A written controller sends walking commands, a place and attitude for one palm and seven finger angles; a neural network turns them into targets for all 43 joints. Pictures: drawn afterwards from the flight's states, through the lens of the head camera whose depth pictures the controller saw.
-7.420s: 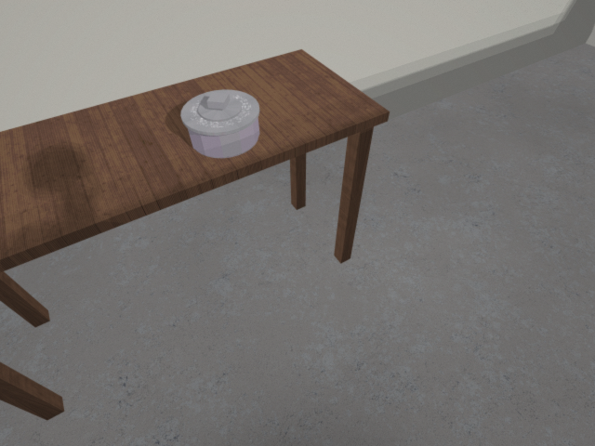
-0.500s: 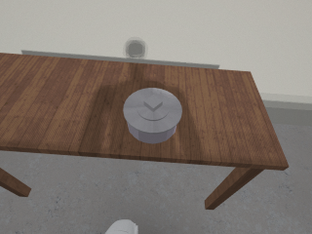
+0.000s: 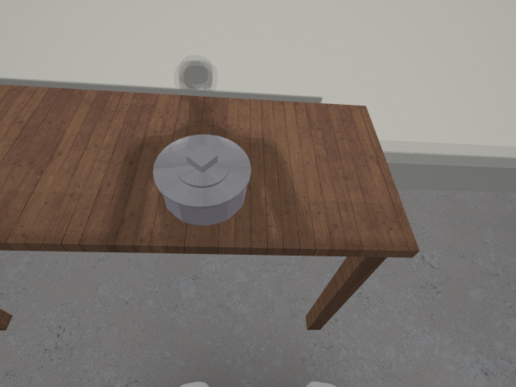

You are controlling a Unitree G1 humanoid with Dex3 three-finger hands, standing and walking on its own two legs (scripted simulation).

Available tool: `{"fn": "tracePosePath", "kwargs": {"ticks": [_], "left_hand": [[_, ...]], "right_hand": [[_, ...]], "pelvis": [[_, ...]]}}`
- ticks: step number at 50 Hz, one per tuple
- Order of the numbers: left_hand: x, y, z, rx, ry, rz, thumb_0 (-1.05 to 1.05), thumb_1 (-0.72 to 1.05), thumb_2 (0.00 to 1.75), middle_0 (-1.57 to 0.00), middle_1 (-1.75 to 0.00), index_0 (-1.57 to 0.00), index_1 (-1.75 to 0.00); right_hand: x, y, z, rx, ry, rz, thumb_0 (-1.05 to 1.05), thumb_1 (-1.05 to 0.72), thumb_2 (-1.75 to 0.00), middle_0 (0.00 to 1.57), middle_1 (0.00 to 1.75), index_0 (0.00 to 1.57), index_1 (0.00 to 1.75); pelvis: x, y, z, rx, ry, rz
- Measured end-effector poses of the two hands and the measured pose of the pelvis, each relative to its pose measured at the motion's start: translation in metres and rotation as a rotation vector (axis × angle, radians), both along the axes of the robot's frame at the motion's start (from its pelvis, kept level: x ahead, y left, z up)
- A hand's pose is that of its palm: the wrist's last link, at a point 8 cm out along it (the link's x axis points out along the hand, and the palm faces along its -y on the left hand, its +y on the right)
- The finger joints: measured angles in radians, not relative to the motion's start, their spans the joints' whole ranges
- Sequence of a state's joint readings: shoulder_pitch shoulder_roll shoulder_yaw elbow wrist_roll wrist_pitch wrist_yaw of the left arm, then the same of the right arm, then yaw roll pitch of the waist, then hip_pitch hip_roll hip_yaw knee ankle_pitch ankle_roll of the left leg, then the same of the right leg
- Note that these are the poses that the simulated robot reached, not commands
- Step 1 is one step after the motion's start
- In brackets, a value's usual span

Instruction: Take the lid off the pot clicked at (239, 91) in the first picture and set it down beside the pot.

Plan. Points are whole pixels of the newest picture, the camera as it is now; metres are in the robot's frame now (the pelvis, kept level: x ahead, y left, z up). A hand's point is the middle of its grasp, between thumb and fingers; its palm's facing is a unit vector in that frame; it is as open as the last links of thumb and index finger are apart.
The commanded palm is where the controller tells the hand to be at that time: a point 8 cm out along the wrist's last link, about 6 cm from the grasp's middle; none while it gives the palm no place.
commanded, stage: come to a stop and stand still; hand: left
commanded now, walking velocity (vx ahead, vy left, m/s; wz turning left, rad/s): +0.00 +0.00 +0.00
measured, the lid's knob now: (202, 158) +0.48 +0.13 +0.04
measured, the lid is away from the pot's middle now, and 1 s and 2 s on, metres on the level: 0.00 0.00 0.00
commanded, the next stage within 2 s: look again from close up in 1.12 s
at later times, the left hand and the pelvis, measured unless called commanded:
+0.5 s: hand out of the picture +0.01 +0.15 -0.19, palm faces +0.06 -0.99 -0.15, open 7.4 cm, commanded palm none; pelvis +0.01 -0.02 +0.00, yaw +0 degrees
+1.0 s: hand out of the picture -0.04 +0.14 -0.18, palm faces +0.04 -0.98 -0.19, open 7.4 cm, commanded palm none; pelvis +0.00 -0.02 +0.00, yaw +2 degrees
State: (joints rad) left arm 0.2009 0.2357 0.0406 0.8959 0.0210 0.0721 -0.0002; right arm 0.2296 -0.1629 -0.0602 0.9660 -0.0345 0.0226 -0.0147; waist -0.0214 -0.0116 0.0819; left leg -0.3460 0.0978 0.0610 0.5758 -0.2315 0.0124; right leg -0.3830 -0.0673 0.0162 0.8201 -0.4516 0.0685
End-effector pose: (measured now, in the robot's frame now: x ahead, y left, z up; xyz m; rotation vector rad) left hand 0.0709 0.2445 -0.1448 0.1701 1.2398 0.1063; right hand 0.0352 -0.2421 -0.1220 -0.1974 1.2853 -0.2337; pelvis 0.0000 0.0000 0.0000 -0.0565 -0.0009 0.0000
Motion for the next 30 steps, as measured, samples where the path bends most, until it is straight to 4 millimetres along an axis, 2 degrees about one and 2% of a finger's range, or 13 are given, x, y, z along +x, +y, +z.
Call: {"fn": "tracePosePath", "kwargs": {"ticks": [4, 6, 10, 14, 20, 30], "left_hand": [[-0.016, -0.021, -0.003, 0.043, 0.015, 0.003, 0.01, 0.91, 0.90, -0.20, -0.30, -0.19, -0.30], [-0.028, -0.034, 0.000, 0.046, 0.032, 0.019, 0.01, 0.91, 0.90, -0.20, -0.30, -0.19, -0.30], [-0.052, -0.056, 0.005, 0.015, 0.064, 0.059, 0.01, 0.91, 0.90, -0.20, -0.30, -0.20, -0.30], [-0.067, -0.069, -0.001, -0.028, 0.112, 0.075, 0.01, 0.91, 0.90, -0.20, -0.30, -0.20, -0.30], [-0.071, -0.062, -0.015, -0.056, 0.145, 0.103, 0.01, 0.91, 0.90, -0.20, -0.30, -0.20, -0.30], [-0.076, -0.039, -0.007, -0.012, 0.133, 0.094, 0.01, 0.91, 0.90, -0.20, -0.30, -0.20, -0.30]], "right_hand": [[-0.007, -0.032, -0.019, 0.018, 0.002, -0.019, 0.00, -0.91, -0.90, 0.20, 0.30, 0.20, 0.30], [-0.010, -0.043, -0.024, 0.021, 0.023, -0.021, 0.00, -0.91, -0.90, 0.20, 0.30, 0.20, 0.30], [-0.011, -0.046, -0.019, 0.039, 0.051, -0.009, 0.00, -0.91, -0.90, 0.20, 0.29, 0.20, 0.29], [-0.006, -0.038, -0.011, 0.046, 0.043, -0.004, 0.00, -0.91, -0.90, 0.20, 0.29, 0.20, 0.29], [0.003, -0.014, -0.010, 0.036, 0.036, 0.019, 0.00, -0.92, -0.90, 0.20, 0.30, 0.20, 0.29], [0.006, -0.005, -0.007, 0.038, -0.004, 0.038, 0.01, -0.95, -0.90, 0.20, 0.30, 0.20, 0.30]], "pelvis": [[-0.001, -0.025, -0.012, 0.031, 0.001, 0.003], [0.001, -0.031, -0.012, 0.017, -0.015, 0.021], [0.011, -0.037, -0.002, 0.027, -0.020, 0.018], [0.018, -0.038, 0.001, 0.038, -0.020, 0.008], [0.017, -0.027, -0.003, 0.042, -0.029, 0.000], [0.008, -0.017, 0.001, 0.049, -0.034, 0.006]]}}
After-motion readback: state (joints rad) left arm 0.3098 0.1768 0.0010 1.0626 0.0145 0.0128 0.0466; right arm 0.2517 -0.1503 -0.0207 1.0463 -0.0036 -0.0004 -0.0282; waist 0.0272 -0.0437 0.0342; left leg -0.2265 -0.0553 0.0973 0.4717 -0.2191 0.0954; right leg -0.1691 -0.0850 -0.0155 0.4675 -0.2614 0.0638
